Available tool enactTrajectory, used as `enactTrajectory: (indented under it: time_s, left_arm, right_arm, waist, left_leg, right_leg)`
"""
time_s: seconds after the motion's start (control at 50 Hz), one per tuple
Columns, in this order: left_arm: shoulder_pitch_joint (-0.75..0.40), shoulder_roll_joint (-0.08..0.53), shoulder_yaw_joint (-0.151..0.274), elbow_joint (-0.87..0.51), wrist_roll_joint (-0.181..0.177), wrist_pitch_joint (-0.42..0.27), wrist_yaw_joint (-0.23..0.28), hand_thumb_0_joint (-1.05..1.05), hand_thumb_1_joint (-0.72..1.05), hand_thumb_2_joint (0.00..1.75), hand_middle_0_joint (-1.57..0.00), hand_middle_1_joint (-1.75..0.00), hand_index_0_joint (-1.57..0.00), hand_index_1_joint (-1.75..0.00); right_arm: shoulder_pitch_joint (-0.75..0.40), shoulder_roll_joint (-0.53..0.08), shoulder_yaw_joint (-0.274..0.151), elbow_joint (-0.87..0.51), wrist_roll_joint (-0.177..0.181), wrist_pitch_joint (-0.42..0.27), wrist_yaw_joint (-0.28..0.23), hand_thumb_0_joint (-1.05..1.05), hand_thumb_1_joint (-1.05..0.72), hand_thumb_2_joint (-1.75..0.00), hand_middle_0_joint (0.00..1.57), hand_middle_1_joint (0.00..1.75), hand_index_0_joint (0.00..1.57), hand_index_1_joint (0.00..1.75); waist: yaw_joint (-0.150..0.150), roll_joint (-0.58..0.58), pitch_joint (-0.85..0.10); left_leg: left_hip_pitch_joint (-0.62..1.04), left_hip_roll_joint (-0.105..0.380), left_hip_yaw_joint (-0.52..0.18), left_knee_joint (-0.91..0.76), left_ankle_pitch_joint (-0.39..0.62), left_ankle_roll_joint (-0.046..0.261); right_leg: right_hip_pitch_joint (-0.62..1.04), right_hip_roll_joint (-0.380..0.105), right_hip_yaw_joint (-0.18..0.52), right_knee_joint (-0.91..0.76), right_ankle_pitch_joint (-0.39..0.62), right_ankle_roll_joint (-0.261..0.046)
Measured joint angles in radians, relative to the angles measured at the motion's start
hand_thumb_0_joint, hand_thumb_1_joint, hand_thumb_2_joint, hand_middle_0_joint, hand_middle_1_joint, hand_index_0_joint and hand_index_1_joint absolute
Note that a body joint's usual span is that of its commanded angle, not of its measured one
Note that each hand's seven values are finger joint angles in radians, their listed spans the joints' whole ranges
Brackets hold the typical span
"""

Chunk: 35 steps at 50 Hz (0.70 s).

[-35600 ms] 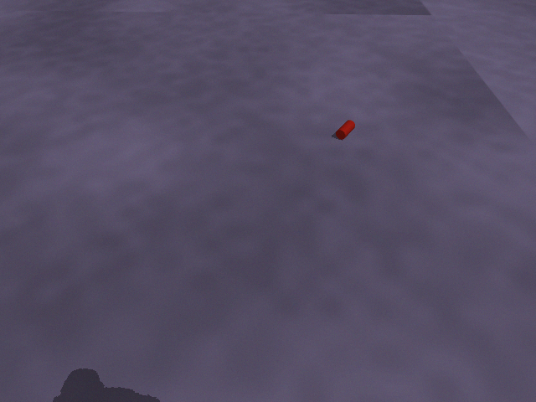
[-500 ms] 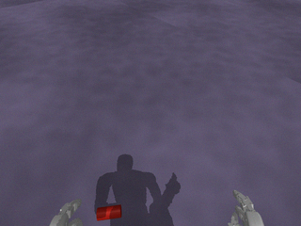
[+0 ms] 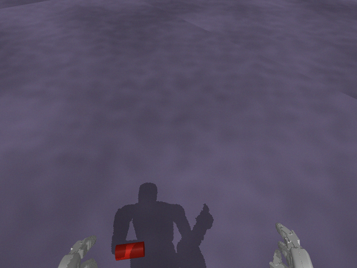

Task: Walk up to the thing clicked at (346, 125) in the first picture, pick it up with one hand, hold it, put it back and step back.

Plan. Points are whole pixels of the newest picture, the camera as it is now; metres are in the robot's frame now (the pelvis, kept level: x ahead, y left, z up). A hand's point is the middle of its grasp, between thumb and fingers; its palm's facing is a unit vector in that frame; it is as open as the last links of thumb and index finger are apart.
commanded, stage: home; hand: left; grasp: from above
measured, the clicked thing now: (130, 250) +0.38 +0.24 -0.68
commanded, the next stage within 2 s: stand in 0.74 s
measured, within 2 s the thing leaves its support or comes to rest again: neither
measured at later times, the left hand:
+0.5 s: hand out of the picture +0.17 +0.18 -0.05, palm faces +0.04 -0.98 -0.20, open 7.4 cm
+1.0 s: hand out of the picture +0.16 +0.22 -0.09, palm faces +0.01 -0.95 -0.32, open 7.4 cm
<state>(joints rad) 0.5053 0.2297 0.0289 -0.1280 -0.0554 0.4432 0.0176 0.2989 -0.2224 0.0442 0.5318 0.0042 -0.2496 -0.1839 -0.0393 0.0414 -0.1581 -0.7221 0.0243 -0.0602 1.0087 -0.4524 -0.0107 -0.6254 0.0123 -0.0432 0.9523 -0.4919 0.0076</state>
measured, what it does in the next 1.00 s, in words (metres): stands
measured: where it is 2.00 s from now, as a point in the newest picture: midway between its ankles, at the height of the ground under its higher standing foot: outside the picture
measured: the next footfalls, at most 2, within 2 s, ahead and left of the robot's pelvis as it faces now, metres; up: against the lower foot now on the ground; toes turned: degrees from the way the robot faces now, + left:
none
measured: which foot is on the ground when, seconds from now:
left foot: down 0.00-1.00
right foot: down 0.00-1.00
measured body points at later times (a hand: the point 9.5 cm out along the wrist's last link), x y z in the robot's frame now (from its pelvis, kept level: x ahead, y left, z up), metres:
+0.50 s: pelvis +0.01 +0.00 +0.00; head +0.03 +0.01 +0.45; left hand +0.17 +0.23 -0.03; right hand +0.16 -0.25 -0.06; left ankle +0.03 +0.12 -0.68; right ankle -0.01 -0.13 -0.68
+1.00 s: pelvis +0.00 +0.00 +0.02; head +0.02 +0.01 +0.47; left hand +0.15 +0.26 -0.06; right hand +0.14 -0.26 -0.08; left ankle +0.03 +0.12 -0.68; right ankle -0.01 -0.13 -0.68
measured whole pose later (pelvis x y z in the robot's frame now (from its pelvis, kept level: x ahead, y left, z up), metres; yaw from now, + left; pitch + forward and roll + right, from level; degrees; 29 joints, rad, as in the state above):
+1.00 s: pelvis +0.00 +0.00 +0.02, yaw +0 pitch +2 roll +0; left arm 0.24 0.28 0.01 0.46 0.05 0.12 0.03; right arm 0.18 -0.27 0.00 0.77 -0.07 -0.07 -0.03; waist 0.02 -0.02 0.00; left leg -0.50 -0.01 -0.01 0.86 -0.39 0.01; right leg -0.44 -0.02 0.00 0.86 -0.46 0.01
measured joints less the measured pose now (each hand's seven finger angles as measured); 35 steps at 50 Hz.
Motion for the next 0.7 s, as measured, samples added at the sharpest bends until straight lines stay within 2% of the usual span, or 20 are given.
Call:
enactTrajectory:
  time_s: [0.7]
  left_arm:
    - [0.006,0.004,0.0,-0.011,-0.002,-0.001,0.004,0.01,0.91,0.9,-0.2,-0.3,-0.2,-0.3]
  right_arm:
    - [0.002,-0.002,-0.007,-0.006,0.001,0.013,0.002,0.01,-0.9,-0.9,0.2,0.3,0.2,0.3]
  waist:
    - [-0.003,-0.001,-0.005]
  left_leg:
    - [-0.002,0.001,0.0,0.005,-0.015,0.0]
  right_leg:
    - [0.0,0.001,0.0,0.001,-0.013,0.0]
